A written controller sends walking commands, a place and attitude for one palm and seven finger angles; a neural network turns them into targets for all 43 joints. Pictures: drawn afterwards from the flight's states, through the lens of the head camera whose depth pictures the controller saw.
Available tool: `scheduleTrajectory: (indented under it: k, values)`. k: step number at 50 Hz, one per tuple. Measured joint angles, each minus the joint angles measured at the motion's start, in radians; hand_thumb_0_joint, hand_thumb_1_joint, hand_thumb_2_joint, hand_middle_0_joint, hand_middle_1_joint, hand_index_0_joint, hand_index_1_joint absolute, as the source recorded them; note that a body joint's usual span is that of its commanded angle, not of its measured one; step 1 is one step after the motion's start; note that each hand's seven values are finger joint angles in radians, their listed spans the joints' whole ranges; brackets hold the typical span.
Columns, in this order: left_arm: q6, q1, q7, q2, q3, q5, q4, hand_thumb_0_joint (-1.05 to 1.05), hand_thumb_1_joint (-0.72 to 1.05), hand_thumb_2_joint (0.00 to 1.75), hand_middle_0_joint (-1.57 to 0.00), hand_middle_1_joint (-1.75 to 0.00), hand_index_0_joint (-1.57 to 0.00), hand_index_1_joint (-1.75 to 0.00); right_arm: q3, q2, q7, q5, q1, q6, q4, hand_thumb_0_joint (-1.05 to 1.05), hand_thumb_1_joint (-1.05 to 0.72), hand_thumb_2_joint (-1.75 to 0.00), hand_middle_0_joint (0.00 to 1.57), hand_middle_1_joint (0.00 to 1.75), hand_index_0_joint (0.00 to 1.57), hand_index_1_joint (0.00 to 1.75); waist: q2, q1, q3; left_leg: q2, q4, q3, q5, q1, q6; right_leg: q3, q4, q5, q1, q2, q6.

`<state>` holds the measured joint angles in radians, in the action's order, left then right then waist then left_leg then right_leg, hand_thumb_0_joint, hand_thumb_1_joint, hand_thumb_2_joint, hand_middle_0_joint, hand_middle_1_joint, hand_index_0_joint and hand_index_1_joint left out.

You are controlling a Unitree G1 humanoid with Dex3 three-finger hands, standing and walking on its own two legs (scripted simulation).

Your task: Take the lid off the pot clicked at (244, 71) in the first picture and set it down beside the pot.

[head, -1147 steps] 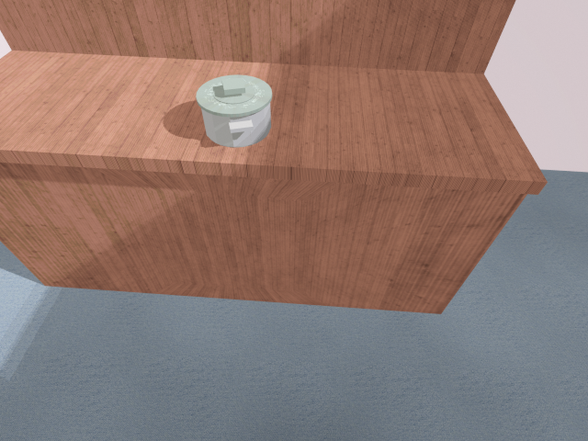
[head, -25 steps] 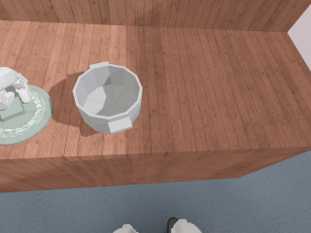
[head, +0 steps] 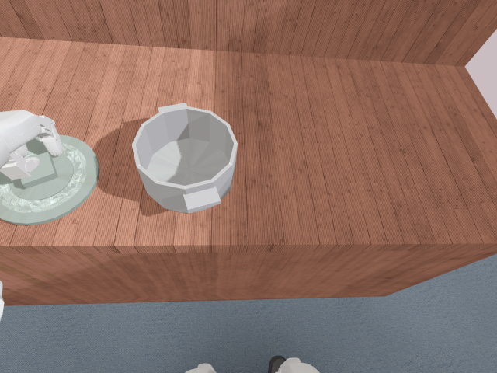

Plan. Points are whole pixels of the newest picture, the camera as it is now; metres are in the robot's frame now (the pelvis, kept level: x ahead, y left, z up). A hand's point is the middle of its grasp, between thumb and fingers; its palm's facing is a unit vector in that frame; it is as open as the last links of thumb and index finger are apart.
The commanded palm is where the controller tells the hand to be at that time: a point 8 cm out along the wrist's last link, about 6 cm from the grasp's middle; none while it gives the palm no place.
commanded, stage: open the fingers wide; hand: left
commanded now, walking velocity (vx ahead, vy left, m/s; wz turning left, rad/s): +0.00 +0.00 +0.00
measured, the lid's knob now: (37, 169) +0.43 +0.36 +0.00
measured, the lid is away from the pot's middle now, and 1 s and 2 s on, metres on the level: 0.25 0.25 0.25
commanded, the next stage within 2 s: raise the empty hand in 0.56 s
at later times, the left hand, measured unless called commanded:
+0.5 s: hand (20, 153) +0.43 +0.36 +0.05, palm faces -0.44 -0.15 -0.89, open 9.3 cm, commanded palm +0.44 +0.35 +0.07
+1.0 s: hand (7, 162) +0.41 +0.36 +0.05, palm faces -0.45 -0.15 -0.88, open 10.7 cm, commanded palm +0.43 +0.35 +0.11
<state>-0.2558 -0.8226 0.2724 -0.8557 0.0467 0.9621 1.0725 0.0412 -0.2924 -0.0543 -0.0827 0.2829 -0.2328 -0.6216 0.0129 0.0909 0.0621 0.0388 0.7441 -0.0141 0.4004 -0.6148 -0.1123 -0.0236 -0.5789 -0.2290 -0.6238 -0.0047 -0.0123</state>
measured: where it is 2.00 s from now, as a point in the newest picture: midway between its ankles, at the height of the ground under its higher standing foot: outside the picture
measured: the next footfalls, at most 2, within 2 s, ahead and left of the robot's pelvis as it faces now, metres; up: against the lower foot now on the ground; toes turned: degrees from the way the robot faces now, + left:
none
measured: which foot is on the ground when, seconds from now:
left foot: down 0.00-1.00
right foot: down 0.00-1.00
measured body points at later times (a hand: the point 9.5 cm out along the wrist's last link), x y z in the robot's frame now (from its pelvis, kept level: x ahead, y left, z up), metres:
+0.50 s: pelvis +0.01 +0.00 +0.00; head +0.12 +0.03 +0.44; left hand +0.45 +0.36 +0.10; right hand +0.05 -0.28 -0.11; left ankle -0.03 +0.04 -0.71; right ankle +0.02 -0.17 -0.71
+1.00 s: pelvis +0.01 +0.00 +0.01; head +0.11 +0.03 +0.45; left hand +0.43 +0.37 +0.11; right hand +0.08 -0.28 -0.10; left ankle -0.03 +0.04 -0.71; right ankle +0.02 -0.17 -0.71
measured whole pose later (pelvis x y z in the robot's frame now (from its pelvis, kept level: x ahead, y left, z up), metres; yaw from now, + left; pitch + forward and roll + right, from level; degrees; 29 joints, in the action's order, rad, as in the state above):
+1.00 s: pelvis +0.01 +0.00 +0.01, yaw +1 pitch +14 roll -5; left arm -0.28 -0.74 0.34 -0.86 0.10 0.94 0.97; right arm 0.03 -0.28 -0.05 -0.07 0.27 -0.25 -0.64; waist 0.02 0.07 0.05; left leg 0.04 0.67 0.00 0.39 -0.52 -0.11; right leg -0.03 -0.51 -0.22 -0.53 -0.01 -0.02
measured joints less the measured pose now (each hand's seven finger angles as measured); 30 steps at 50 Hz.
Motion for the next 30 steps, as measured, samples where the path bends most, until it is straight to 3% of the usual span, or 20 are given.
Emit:
scheduleTrajectory:
  k: [18, 30]
  values:
    - [-0.020, 0.010, 0.029, -0.036, 0.019, -0.023, -0.019, 0.01, 0.30, 0.77, -0.37, -0.91, -0.38, -0.92, -0.005, -0.003, 0.002, 0.001, 0.035, -0.017, -0.007, 0.00, -0.91, -0.89, 0.20, 0.30, 0.20, 0.30, 0.010, 0.001, 0.005, -0.007, 0.003, -0.006, 0.012, -0.008, 0.004, 0.008, -0.007, -0.009, -0.014, 0.007, -0.007]
    - [-0.041, 0.058, 0.029, -0.043, 0.067, -0.035, -0.058, -0.01, 0.23, 0.75, -0.34, -0.90, -0.34, -0.90, -0.008, -0.003, 0.012, 0.004, 0.018, -0.026, 0.013, 0.00, -0.91, -0.89, 0.20, 0.30, 0.20, 0.30, 0.006, 0.000, 0.008, -0.009, -0.007, -0.009, 0.015, 0.004, 0.004, 0.013, 0.000, -0.010, -0.004, 0.010, -0.011]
